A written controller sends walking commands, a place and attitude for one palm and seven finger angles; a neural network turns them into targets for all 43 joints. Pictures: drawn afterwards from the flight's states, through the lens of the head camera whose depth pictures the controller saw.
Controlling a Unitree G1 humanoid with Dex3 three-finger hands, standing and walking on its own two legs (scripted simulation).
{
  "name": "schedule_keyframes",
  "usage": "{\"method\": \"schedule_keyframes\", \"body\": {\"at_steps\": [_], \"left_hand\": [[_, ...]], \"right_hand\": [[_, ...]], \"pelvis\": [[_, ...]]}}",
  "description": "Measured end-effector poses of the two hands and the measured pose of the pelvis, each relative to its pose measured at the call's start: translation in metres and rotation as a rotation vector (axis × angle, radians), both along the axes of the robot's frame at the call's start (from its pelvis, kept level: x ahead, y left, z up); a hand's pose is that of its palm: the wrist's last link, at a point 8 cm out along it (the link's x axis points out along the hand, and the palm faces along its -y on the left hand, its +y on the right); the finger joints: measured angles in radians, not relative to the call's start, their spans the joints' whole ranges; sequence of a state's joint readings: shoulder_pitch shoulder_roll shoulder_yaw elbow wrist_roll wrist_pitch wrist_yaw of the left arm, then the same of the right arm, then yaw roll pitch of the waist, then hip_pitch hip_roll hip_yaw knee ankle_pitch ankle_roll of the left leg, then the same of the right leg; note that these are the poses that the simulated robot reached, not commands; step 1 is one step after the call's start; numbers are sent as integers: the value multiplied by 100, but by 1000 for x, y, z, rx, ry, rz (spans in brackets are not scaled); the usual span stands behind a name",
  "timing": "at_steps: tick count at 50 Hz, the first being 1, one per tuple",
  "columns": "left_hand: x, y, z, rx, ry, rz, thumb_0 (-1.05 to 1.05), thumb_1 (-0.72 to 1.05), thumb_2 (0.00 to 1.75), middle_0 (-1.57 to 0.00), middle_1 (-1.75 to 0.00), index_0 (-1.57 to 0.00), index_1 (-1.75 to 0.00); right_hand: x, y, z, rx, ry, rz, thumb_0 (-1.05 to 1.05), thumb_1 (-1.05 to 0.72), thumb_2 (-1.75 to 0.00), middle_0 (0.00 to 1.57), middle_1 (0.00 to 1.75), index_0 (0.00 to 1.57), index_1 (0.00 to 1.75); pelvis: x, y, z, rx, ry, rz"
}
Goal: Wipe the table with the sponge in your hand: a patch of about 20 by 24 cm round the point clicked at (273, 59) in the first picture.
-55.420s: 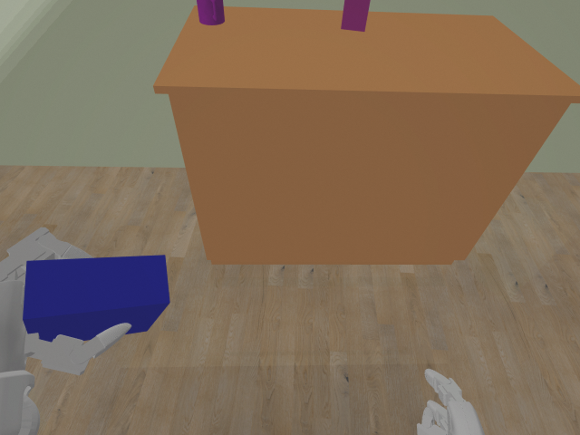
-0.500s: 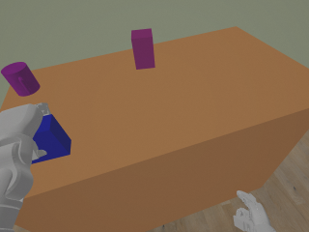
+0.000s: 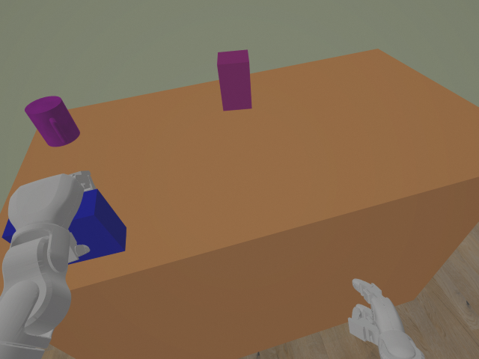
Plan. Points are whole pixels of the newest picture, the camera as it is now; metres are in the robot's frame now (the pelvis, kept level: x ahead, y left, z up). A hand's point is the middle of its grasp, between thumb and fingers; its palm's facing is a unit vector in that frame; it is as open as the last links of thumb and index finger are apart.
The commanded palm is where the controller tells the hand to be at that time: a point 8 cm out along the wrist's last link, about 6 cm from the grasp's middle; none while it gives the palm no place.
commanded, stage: lift the sponge slowly off the table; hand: left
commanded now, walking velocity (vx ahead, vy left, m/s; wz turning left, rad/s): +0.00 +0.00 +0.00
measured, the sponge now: (78, 237) +0.24 +0.32 +0.10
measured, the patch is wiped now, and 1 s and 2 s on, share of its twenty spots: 1.00 1.00 1.00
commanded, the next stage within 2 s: bring the sponge back beside the body in 1.96 s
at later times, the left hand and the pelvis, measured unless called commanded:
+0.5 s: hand (74, 217) +0.24 +0.31 +0.15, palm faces +0.05 -0.04 -1.00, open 9.5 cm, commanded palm +0.21 +0.30 +0.21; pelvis -0.01 -0.02 +0.00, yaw +0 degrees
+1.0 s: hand (70, 202) +0.25 +0.30 +0.18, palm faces +0.06 -0.01 -1.00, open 9.5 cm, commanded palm +0.21 +0.30 +0.25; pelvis -0.02 -0.03 +0.00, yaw +1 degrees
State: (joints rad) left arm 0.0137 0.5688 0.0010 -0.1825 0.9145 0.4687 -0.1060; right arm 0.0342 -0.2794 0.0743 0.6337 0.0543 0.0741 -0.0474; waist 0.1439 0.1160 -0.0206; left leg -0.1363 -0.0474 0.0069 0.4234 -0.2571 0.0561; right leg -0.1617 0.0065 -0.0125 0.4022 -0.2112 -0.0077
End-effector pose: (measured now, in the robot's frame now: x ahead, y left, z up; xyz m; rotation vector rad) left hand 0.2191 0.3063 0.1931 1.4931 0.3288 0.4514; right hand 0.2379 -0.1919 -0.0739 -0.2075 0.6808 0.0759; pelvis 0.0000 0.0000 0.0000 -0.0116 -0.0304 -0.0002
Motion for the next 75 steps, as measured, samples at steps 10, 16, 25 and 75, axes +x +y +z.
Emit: {"method": "schedule_keyframes", "body": {"at_steps": [10, 16, 25, 75], "left_hand": [[4, -1, 2, -5, 34, -12, 0, -48, 110, -73, -143, -79, -144], [5, -1, 3, -8, 43, -21, -1, -49, 110, -74, -142, -80, -143], [4, -7, 7, -14, 35, -41, -1, -50, 110, -75, -141, -81, -142], [16, -22, 69, 29, -39, -48, -1, -50, 109, -77, -139, -82, -141]], "right_hand": [[-3, -7, 1, -9, -6, -3, 1, -90, -90, 20, 30, 20, 30], [-6, -15, 0, -28, -1, -6, 1, -90, -90, 20, 30, 20, 30], [-6, -22, 1, -30, -11, -16, 1, -90, -90, 20, 30, 20, 30], [-22, -27, 2, 4, -41, -25, 2, -90, -90, 20, 30, 20, 30]], "pelvis": [[-2, -6, 0, 2, -5, 1], [-3, -11, 0, 2, -7, 4], [-5, -16, 0, 4, -15, 5], [-27, -24, 0, 16, -41, 4]]}}
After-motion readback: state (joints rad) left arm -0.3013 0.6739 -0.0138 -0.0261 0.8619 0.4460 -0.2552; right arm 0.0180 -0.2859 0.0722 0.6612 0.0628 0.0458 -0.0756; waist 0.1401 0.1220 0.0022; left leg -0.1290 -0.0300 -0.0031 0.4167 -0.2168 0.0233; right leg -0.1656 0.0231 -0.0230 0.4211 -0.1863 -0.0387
